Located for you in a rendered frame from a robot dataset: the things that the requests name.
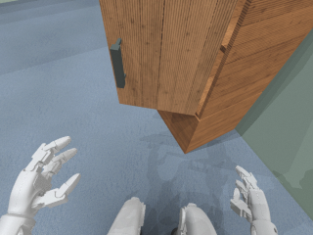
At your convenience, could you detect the right robot forearm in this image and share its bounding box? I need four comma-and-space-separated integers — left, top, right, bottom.
249, 219, 278, 235

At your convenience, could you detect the right robot hand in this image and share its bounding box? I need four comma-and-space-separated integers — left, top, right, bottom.
230, 165, 271, 224

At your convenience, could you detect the cupboard door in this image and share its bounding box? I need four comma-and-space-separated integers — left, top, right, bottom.
99, 0, 239, 116

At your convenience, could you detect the left robot forearm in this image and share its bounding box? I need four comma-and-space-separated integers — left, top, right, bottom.
0, 213, 36, 235

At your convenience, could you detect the robot right thigh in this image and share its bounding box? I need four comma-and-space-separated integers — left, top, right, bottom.
179, 206, 217, 235

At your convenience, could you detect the robot left thigh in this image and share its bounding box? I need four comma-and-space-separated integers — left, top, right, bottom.
107, 199, 146, 235

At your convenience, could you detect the robot thigh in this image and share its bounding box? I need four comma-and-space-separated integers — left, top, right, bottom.
107, 199, 146, 235
179, 206, 217, 235

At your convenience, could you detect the left robot hand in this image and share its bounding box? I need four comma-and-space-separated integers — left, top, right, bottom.
7, 136, 81, 217

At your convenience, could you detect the handle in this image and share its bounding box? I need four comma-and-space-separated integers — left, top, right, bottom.
110, 38, 126, 88

